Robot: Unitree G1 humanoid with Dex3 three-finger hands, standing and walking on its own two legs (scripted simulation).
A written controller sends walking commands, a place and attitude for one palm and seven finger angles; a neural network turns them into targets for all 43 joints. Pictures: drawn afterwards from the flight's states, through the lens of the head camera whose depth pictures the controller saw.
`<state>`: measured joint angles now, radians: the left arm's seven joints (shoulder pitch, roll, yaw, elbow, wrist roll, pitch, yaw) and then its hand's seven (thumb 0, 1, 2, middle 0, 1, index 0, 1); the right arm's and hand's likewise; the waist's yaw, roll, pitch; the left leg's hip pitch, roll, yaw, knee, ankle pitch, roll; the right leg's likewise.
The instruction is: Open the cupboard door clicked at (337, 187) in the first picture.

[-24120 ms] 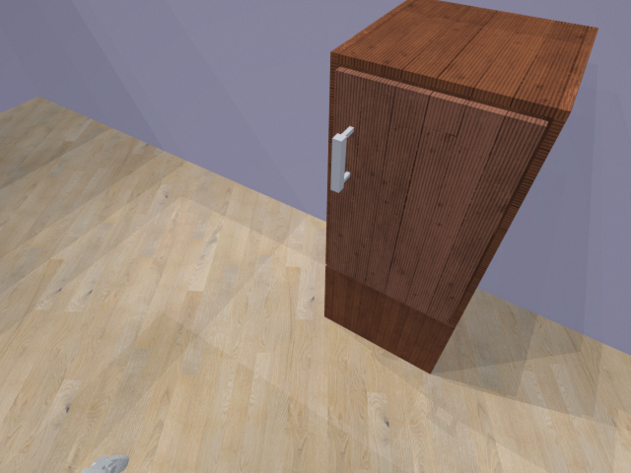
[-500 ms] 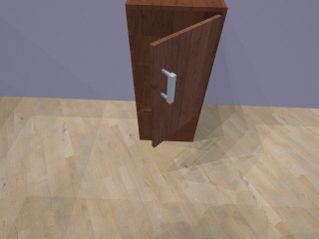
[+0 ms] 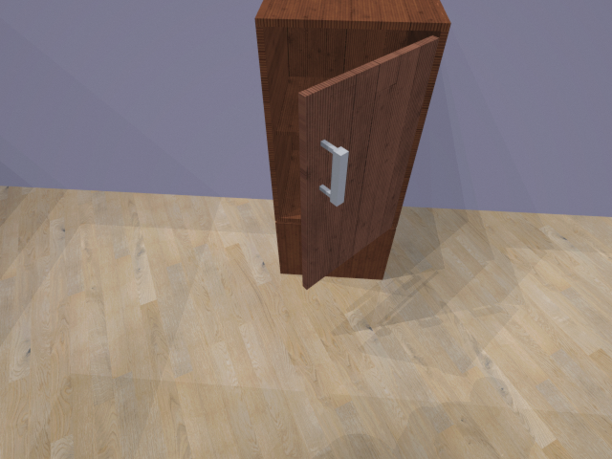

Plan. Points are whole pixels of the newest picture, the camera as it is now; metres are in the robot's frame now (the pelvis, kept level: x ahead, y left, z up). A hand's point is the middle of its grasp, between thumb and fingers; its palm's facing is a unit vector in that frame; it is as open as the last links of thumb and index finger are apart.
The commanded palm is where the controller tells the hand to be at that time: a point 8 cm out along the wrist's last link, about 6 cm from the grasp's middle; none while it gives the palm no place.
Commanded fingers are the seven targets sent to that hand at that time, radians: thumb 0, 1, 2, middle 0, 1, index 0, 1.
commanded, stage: let the arm hang, fingers relaxed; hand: left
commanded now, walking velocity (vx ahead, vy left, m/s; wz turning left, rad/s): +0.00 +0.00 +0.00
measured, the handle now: (331, 173) +0.63 -0.02 +0.00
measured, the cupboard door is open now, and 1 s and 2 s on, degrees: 45 45 45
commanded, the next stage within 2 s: look to check the result in 0.32 s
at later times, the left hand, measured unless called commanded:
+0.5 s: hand out of the picture +0.00 +0.16 -0.17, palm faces +0.05 -0.98 -0.18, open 7.4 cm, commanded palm none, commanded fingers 0.00 0.90 0.90 -0.20 -0.30 -0.20 -0.30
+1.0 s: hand out of the picture +0.02 +0.16 -0.17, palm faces +0.05 -0.98 -0.17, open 7.4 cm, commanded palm none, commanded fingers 0.00 0.90 0.90 -0.20 -0.30 -0.20 -0.30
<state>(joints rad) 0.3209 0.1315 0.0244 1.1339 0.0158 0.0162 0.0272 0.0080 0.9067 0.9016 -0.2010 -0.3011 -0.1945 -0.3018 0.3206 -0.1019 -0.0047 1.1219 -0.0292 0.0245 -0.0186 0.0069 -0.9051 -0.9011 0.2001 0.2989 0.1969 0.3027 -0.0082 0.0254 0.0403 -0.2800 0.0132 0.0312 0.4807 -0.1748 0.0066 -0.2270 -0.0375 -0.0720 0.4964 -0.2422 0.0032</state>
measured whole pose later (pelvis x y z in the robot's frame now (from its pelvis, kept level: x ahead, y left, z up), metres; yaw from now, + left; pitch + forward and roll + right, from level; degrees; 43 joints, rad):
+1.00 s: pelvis +0.03 -0.01 +0.01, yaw +0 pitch -2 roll +0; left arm 0.27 0.13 0.02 1.14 0.01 0.00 0.02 0.01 0.90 0.90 -0.20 -0.30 -0.20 -0.30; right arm 0.26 -0.13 0.00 1.15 -0.02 0.01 -0.03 0.01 -0.91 -0.90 0.20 0.30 0.20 0.30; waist 0.00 0.00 0.06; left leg -0.20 0.02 0.02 0.42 -0.18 -0.01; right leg -0.14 -0.03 -0.08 0.42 -0.25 0.00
